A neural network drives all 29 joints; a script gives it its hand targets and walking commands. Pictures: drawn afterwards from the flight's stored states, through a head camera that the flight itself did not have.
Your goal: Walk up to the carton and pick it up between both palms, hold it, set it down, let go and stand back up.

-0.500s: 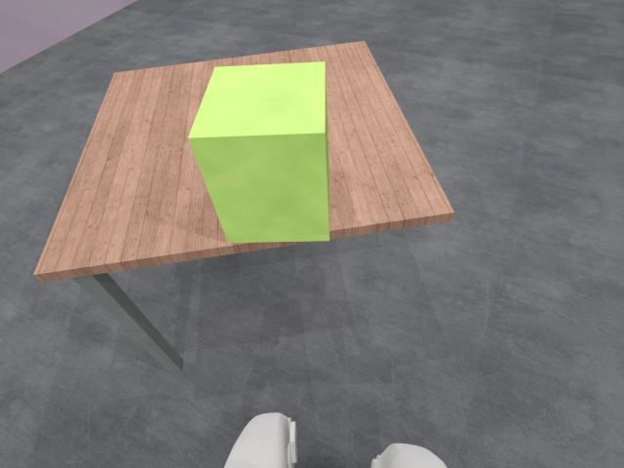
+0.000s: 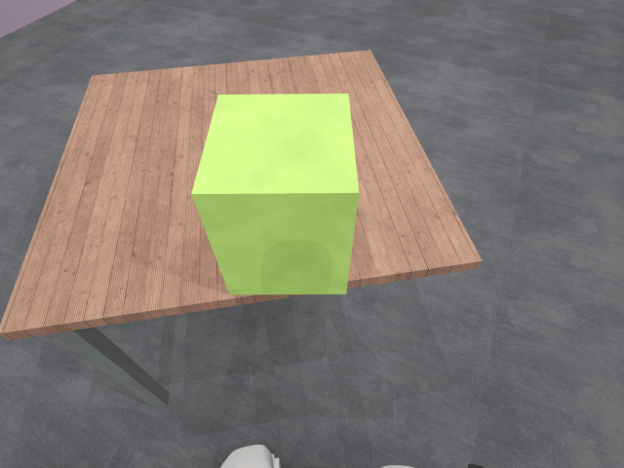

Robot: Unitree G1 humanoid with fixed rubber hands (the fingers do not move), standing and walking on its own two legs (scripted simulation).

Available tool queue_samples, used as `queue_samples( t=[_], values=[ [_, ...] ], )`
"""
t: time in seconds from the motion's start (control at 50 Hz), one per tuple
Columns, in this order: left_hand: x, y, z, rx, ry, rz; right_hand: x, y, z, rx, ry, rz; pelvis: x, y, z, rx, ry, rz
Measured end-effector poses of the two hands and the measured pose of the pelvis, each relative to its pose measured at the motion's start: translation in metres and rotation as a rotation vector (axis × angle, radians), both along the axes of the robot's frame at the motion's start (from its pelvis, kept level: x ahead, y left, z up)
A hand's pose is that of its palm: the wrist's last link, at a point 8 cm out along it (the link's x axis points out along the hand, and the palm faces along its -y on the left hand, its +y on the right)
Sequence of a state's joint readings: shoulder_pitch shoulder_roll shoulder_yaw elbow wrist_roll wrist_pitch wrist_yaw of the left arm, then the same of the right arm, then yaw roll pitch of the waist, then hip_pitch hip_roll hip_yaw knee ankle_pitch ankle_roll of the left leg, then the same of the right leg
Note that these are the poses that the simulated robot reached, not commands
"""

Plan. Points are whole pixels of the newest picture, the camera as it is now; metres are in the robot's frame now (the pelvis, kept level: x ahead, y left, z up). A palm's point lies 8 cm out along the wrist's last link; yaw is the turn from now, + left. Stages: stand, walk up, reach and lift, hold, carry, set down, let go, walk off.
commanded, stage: walk up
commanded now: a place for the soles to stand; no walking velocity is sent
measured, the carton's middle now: (285, 199) +0.49 +0.07 +0.02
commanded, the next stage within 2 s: none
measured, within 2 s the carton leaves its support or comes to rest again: neither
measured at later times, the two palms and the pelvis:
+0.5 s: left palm out of the picture +0.06 +0.24 -0.13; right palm out of the picture +0.05 -0.24 -0.13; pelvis +0.03 +0.00 +0.01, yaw -5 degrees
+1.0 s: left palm out of the picture +0.04 +0.33 -0.12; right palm out of the picture +0.08 -0.21 -0.14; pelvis +0.05 +0.08 +0.00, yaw -10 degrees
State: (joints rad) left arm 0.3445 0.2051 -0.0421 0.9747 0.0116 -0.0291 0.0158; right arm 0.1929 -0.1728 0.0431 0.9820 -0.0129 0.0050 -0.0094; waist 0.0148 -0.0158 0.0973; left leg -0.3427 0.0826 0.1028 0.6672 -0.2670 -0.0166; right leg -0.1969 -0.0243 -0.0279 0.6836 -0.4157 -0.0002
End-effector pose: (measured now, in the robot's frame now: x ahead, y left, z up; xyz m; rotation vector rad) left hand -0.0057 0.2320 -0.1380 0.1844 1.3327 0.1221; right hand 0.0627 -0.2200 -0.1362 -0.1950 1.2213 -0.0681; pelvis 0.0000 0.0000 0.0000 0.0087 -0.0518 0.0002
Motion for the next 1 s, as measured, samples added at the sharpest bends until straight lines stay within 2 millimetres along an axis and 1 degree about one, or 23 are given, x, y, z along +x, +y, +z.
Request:
queue_samples(
  t=[0.08,0.14,0.2,0.26,0.34,0.48,0.78,0.84,0.88,0.94,0.98,1.0],
  values=[
    [0.028,0.002,0.010,0.010,-0.033,-0.028,0.011,-0.003,0.002,0.007,-0.018,-0.014,0.013,0.002,0.005,0.004,0.009,-0.017],
    [0.044,0.004,0.013,0.019,-0.057,-0.047,0.013,-0.007,0.002,0.003,-0.020,-0.020,0.019,0.002,0.006,0.006,0.009,-0.029],
    [0.056,0.005,0.013,0.023,-0.071,-0.055,0.013,-0.011,0.002,-0.005,-0.012,-0.033,0.024,0.002,0.005,0.008,0.006,-0.040],
    [0.062,0.005,0.012,0.021,-0.072,-0.062,0.009,-0.014,0.003,-0.015,0.002,-0.046,0.026,0.002,0.005,0.011,0.003,-0.050],
    [0.066,0.004,0.011,0.016,-0.061,-0.076,0.003,-0.018,0.005,-0.026,0.020,-0.064,0.028,0.002,0.006,0.013,0.001,-0.065],
    [0.065,0.005,0.011,0.014,-0.034,-0.104,-0.012,-0.021,0.007,-0.037,0.050,-0.096,0.027,0.003,0.008,0.015,0.000,-0.090],
    [0.068,0.015,0.016,0.038,-0.026,-0.158,-0.042,-0.017,0.004,-0.031,0.093,-0.139,0.024,0.011,0.010,0.016,0.003,-0.136],
    [0.061,0.028,0.020,0.073,-0.033,-0.138,-0.041,-0.019,0.000,-0.049,0.115,-0.111,0.027,0.024,0.007,0.003,0.016,-0.151],
    [0.052,0.043,0.023,0.105,-0.007,-0.123,-0.032,-0.018,-0.001,-0.064,0.104,-0.107,0.030,0.035,0.005,-0.007,0.021,-0.162],
    [0.042,0.071,0.024,0.135,0.040,-0.109,-0.009,-0.008,0.000,-0.084,0.059,-0.098,0.037,0.054,0.002,-0.022,0.017,-0.170],
    [0.044,0.090,0.021,0.143,0.057,-0.105,0.009,0.004,0.001,-0.091,0.023,-0.095,0.042,0.068,-0.002,-0.027,0.010,-0.176],
    [0.048,0.101,0.018,0.143,0.060,-0.107,0.018,0.011,0.001,-0.092,0.004,-0.099,0.046,0.075,-0.005,-0.028,0.005,-0.181]
  ],
)
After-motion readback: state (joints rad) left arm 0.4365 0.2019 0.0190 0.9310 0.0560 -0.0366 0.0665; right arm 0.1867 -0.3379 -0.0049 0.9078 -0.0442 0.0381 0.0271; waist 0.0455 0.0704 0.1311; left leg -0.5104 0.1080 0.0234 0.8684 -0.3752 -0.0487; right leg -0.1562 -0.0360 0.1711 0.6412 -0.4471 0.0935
